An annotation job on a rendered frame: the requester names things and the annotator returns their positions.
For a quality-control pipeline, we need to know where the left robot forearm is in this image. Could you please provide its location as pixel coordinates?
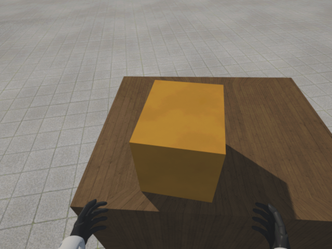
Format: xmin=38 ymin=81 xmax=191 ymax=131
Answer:
xmin=58 ymin=236 xmax=86 ymax=249

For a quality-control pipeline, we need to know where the right robot hand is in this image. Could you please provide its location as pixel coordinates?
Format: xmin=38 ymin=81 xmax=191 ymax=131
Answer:
xmin=252 ymin=202 xmax=291 ymax=249

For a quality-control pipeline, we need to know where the pedestal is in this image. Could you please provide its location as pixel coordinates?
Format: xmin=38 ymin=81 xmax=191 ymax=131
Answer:
xmin=70 ymin=76 xmax=332 ymax=249

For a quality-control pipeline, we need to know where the carton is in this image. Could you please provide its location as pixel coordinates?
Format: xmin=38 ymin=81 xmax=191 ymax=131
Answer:
xmin=129 ymin=80 xmax=226 ymax=203

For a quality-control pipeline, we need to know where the left robot hand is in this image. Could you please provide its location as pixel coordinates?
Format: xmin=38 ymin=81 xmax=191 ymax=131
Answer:
xmin=70 ymin=199 xmax=108 ymax=245

